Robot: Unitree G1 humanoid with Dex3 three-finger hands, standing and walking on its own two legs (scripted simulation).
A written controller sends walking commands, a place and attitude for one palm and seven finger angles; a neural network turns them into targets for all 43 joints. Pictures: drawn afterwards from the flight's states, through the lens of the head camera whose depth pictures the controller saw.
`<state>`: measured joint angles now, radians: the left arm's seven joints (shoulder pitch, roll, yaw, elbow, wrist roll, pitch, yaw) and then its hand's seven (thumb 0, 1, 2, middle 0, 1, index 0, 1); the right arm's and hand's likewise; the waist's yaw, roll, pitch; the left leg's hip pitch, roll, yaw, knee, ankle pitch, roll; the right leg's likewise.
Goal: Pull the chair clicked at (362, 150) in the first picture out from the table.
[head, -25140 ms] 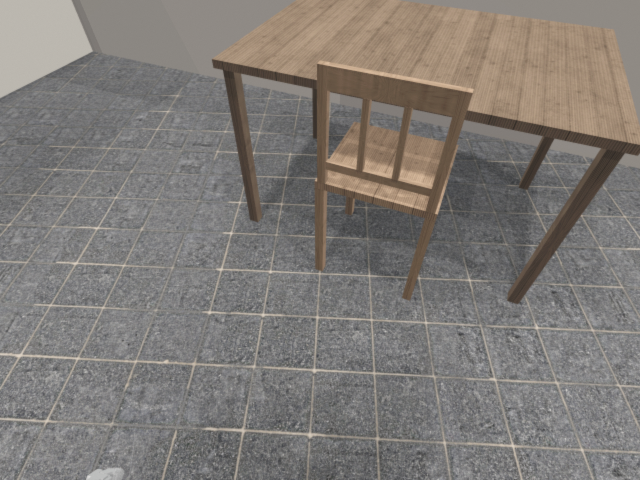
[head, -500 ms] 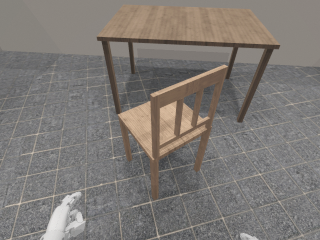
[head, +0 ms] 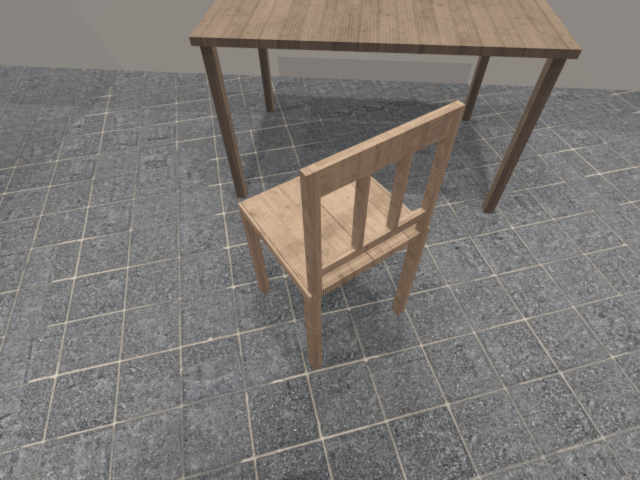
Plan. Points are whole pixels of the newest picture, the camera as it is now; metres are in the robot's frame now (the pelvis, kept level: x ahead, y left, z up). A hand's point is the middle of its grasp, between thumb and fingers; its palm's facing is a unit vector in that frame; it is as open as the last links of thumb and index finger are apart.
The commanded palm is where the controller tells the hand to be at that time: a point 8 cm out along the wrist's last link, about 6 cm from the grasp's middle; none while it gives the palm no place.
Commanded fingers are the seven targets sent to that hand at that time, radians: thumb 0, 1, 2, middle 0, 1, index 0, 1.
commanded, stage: let the arm hang, fingers relaxed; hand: left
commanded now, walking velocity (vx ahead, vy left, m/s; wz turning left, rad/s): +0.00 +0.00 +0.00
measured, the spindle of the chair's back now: (360, 213) +0.64 -0.04 -0.12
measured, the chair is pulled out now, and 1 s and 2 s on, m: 0.55 0.55 0.55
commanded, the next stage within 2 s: look to check the result in 0.42 s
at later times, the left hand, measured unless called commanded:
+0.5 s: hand out of the picture +0.02 +0.16 -0.17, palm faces +0.02 -0.98 -0.20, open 7.3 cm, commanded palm none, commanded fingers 0.00 0.90 0.90 -0.20 -0.30 -0.20 -0.30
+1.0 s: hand out of the picture +0.01 +0.15 -0.17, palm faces +0.03 -0.98 -0.19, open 7.4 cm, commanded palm none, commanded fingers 0.00 0.90 0.90 -0.20 -0.30 -0.20 -0.30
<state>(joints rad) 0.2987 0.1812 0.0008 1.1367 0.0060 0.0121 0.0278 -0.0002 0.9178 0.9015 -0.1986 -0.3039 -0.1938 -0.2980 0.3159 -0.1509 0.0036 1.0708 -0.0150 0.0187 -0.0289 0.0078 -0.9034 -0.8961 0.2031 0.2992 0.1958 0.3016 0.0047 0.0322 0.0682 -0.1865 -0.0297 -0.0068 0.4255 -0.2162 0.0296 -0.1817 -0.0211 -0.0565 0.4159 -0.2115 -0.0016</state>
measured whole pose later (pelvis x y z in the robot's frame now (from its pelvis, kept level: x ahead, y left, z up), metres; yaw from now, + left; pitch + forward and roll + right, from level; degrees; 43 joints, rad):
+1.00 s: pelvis +0.01 -0.01 +0.00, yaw -1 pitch -1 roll +0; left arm 0.26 0.13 0.01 1.14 0.01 -0.01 0.03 0.00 0.91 0.90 -0.20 -0.30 -0.20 -0.30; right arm 0.29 -0.13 0.00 1.12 -0.02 0.00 -0.04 0.01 -0.91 -0.90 0.20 0.30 0.19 0.30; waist 0.00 0.02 0.06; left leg -0.15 -0.01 0.00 0.40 -0.22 0.01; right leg -0.16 0.00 -0.05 0.40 -0.22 -0.02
